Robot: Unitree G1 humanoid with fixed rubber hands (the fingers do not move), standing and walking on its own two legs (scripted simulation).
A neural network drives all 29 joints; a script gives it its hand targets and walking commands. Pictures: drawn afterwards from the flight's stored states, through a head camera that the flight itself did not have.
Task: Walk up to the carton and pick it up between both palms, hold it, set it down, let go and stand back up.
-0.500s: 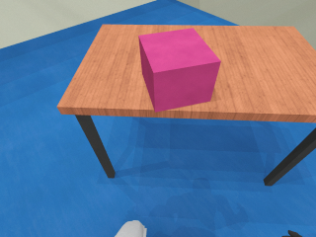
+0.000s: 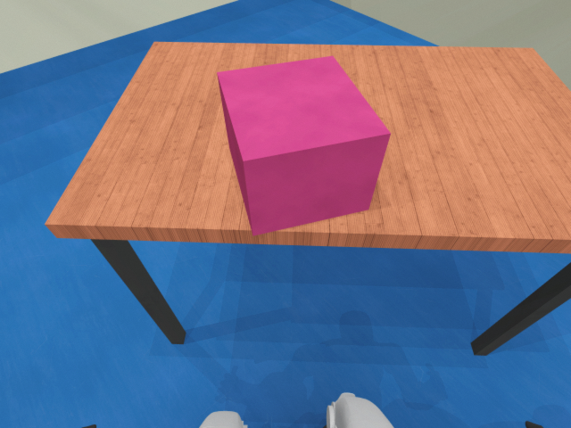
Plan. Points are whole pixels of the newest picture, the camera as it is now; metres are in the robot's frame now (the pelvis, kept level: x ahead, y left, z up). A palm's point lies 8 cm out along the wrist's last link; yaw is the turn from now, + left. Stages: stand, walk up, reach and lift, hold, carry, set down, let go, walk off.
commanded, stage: walk up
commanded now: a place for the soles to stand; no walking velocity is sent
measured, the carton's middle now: (294, 142) +0.55 +0.01 +0.07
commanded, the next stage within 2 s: none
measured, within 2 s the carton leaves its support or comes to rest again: neither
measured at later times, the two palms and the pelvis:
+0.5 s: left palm (86, 397) +0.18 +0.31 -0.09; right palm (557, 404) +0.16 -0.34 -0.06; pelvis +0.10 +0.00 +0.01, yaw +2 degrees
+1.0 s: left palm (111, 373) +0.21 +0.28 -0.08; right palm (554, 376) +0.20 -0.37 -0.08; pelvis +0.13 -0.04 +0.01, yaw +2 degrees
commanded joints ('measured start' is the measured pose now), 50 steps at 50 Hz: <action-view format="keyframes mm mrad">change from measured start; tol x32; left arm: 1 124 332 162 -40 2 -26 29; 50 -62 149 89 -16 -19 10 60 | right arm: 1 -125 -258 -34 -72 24 4 -17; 19 290 -343 -84 31 -21 -42 -40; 50 -61 -263 -24 2 3 1 -27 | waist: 1 93 -39 -1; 29 8 282 -136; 32 41 -235 -180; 50 6 174 -91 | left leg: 1 -506 -24 -71 374 -8 9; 16 71 -39 161 -343 212 -7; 19 531 190 -343 -456 251 117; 20 464 398 -707 -556 273 257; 28 63 245 -169 -315 734 224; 34 -249 -9 -28 263 -105 23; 44 227 -43 39 -386 95 40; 46 243 265 -516 -507 200 153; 50 57 213 -282 -320 528 192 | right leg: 1 304 -313 721 -717 -672 -123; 15 413 -190 172 -401 354 -227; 22 -378 -25 139 310 -245 -1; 29 158 19 -26 -102 1 -15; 33 241 -317 640 -605 -201 -109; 50 140 3 47 -156 -48 -14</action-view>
